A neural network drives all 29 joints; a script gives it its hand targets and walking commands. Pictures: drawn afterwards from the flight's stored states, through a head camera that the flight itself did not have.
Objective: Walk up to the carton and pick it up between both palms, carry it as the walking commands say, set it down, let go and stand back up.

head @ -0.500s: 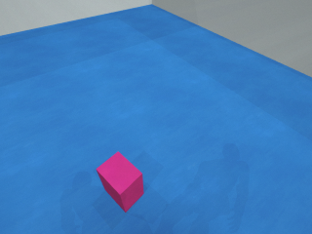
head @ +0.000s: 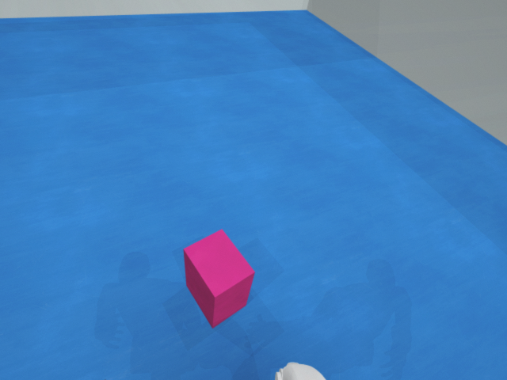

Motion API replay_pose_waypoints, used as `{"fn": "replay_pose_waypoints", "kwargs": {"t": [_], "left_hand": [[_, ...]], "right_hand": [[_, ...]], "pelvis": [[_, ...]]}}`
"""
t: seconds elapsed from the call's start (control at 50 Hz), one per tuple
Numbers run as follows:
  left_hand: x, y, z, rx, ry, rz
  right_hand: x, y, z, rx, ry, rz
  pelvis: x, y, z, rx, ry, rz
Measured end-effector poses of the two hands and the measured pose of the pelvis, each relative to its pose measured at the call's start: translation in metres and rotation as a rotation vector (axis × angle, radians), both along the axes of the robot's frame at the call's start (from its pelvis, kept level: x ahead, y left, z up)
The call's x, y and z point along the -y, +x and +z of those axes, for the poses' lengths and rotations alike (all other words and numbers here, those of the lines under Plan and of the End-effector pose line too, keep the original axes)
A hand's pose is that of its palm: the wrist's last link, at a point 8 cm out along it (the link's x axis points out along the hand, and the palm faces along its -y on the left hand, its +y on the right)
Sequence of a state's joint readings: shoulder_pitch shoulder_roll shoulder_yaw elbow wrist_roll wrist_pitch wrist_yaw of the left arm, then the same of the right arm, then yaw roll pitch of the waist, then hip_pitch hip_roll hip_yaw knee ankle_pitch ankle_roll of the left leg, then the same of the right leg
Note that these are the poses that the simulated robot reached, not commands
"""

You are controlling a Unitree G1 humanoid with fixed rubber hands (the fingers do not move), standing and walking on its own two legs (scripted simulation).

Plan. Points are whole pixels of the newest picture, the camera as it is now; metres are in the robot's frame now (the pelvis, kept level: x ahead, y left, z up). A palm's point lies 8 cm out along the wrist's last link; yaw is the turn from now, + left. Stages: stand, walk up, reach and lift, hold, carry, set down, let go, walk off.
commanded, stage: walk up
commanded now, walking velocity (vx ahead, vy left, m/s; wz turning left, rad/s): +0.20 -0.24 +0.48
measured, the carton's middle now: (217, 279) +0.58 +0.04 -0.62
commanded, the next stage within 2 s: none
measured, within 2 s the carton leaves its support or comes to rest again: neither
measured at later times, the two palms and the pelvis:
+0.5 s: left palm out of the picture +0.15 +0.12 -0.10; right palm (452, 368) +0.18 -0.39 -0.12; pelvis +0.13 -0.14 +0.02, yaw +13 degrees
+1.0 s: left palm (177, 361) +0.20 +0.11 -0.13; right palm (365, 237) +0.45 -0.30 -0.11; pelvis +0.25 -0.12 +0.01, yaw +22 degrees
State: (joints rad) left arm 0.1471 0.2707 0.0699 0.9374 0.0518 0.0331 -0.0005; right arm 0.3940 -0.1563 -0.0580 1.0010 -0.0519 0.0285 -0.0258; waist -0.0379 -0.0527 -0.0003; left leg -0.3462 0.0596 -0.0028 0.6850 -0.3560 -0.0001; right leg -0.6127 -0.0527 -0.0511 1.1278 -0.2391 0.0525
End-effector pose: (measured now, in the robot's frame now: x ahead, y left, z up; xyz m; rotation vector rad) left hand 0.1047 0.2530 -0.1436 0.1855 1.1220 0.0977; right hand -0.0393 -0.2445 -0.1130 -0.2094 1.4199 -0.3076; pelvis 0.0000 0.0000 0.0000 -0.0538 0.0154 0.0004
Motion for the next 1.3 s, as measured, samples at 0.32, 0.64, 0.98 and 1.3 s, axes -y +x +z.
{"fn": "replay_pose_waypoints", "kwargs": {"t": [0.32, 0.64, 0.98, 1.3], "left_hand": [[0.097, 0.111, 0.037, 0.091, -0.028, -0.013], [0.167, -0.022, 0.042, -0.240, 0.069, 0.395], [0.143, 0.083, 0.009, -0.171, -0.020, 0.512], [0.138, 0.031, 0.043, -0.222, 0.173, 0.581]], "right_hand": [[0.110, 0.020, 0.027, -0.145, -0.038, -0.027], [0.102, 0.374, -0.009, 0.276, 0.204, 0.422], [0.050, 0.495, 0.001, 0.309, 0.127, 0.578], [0.113, 0.476, -0.024, 0.156, 0.117, 0.597]], "pelvis": [[0.087, 0.062, 0.018, -0.065, 0.007, 0.119], [0.144, 0.173, 0.016, -0.046, 0.069, 0.283], [0.122, 0.250, 0.006, -0.023, 0.047, 0.385], [0.148, 0.239, 0.004, -0.001, 0.105, 0.468]]}}
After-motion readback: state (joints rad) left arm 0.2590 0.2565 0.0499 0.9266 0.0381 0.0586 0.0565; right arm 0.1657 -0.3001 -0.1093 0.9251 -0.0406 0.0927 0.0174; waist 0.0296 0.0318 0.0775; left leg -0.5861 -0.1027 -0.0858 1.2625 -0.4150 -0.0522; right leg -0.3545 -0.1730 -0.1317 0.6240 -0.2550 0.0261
